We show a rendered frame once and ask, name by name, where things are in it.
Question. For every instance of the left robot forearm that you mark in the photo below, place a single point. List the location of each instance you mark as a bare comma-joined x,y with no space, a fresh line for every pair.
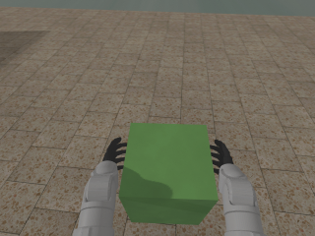
98,203

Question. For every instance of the carton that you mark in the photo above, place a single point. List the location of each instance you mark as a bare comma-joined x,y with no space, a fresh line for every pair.
168,174

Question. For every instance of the left robot hand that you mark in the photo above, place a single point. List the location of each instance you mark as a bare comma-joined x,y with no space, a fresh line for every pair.
112,151

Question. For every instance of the right robot hand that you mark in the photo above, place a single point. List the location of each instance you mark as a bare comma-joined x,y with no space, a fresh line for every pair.
223,155

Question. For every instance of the right robot forearm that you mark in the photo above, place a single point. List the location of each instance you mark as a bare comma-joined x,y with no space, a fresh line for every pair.
240,205

